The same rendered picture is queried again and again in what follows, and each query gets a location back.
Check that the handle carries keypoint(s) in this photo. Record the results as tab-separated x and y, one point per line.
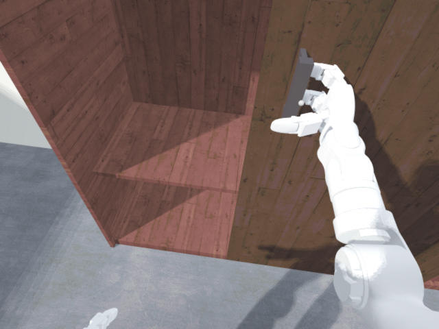
299	84

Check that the robot right upper arm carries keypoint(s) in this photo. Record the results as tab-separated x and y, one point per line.
383	284

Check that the right robot forearm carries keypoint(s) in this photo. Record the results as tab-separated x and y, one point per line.
360	214

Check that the robot left hand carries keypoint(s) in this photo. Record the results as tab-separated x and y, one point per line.
102	320

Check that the robot right hand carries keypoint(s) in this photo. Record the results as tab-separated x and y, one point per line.
338	103

